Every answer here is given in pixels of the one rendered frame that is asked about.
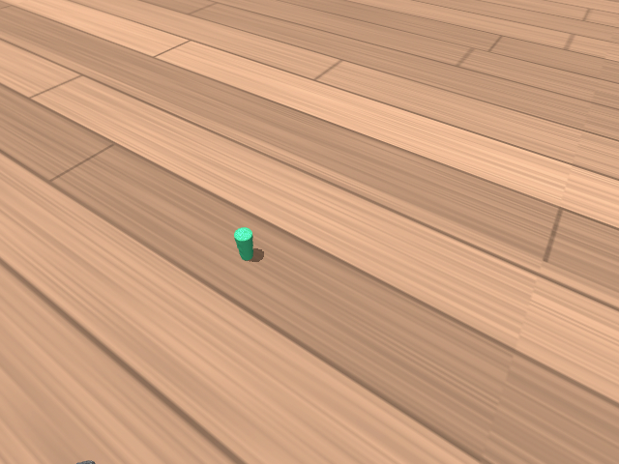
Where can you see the cup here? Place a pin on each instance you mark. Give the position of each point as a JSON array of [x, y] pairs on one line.
[[243, 239]]

